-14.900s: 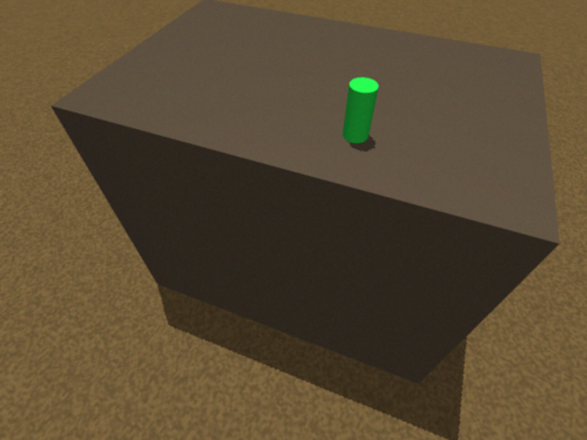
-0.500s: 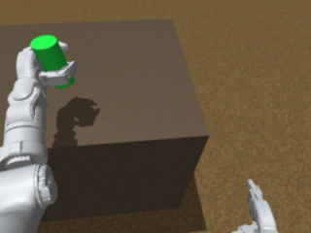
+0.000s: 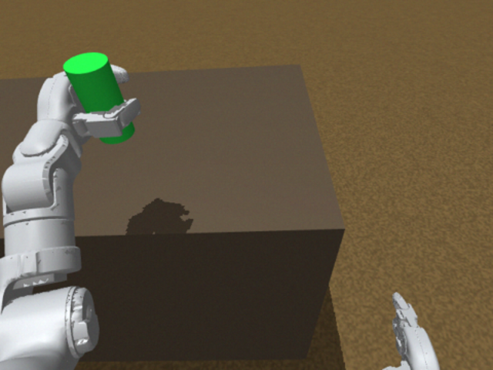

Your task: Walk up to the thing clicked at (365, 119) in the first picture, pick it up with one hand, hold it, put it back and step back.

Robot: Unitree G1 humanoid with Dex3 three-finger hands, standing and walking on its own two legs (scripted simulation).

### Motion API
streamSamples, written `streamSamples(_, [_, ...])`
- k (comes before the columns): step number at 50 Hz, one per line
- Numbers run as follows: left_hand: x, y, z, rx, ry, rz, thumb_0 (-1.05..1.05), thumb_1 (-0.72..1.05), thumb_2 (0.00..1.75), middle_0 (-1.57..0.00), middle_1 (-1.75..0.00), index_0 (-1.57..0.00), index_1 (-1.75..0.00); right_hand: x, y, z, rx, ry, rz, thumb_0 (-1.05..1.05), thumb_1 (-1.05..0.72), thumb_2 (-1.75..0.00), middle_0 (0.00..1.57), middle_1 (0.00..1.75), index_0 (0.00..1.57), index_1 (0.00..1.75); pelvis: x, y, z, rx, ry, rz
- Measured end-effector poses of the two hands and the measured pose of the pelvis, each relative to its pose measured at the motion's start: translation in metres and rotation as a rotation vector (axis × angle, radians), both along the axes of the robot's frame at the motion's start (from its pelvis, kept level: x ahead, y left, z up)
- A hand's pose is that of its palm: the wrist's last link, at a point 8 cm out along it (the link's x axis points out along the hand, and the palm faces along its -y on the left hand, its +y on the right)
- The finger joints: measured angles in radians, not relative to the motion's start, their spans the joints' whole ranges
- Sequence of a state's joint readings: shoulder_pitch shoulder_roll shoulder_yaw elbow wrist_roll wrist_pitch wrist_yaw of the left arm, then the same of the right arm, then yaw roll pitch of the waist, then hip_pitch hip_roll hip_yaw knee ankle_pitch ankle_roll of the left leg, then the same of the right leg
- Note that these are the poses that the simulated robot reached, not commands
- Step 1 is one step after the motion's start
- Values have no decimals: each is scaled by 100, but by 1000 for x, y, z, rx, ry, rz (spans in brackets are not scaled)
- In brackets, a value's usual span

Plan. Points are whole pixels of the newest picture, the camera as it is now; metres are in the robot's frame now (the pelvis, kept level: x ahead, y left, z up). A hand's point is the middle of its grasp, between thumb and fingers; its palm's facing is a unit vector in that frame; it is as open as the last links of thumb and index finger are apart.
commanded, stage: lift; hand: left
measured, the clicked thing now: (103, 101) +0.41 +0.19 +0.27
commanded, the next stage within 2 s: hold in 0.76 s
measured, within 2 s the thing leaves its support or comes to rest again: neither
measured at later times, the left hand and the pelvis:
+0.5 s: hand (94, 94) +0.36 +0.17 +0.31, palm faces +0.08 -1.00 +0.00, open 7.0 cm; pelvis -0.02 +0.00 +0.00, yaw +0 degrees
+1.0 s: hand (79, 86) +0.33 +0.17 +0.33, palm faces +0.08 -1.00 -0.01, open 7.0 cm; pelvis -0.02 +0.00 +0.00, yaw +0 degrees
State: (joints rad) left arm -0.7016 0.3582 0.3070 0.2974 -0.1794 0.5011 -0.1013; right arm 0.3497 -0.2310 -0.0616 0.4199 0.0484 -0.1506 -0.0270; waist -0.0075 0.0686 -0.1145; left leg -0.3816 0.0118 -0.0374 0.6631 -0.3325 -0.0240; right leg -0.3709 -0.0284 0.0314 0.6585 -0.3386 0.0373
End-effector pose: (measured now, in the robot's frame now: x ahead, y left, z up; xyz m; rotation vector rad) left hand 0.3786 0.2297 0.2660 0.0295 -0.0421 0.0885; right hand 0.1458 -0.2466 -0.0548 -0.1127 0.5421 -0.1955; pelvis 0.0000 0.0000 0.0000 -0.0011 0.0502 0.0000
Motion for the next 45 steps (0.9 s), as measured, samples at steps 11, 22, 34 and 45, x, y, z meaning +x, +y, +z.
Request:
streamSamples(11, [-27,-5,24,-17,2,-12,-1,-4,110,-87,-107,-91,-107,-9,-4,-3,7,-6,15,-2,56,-4,5,5,5,5,-10,-2,1,5,-29,5])
streamSamples(22, [-44,-9,40,-31,-9,-17,-1,-3,110,-87,-107,-90,-108,-11,0,-3,29,-37,12,-2,56,-4,5,5,5,5,-16,-1,1,5,-43,4])
streamSamples(34, [-58,-10,53,-24,-14,-7,-1,-4,110,-87,-107,-91,-107,-12,5,-7,58,-56,18,-2,55,-5,5,5,5,5,-20,0,1,4,-51,5])
streamSamples(45, [-68,-9,61,-18,-20,-3,-1,-4,110,-87,-107,-91,-107,-13,5,-9,62,-62,19,-2,55,-5,5,5,5,5,-23,0,0,5,-54,5])
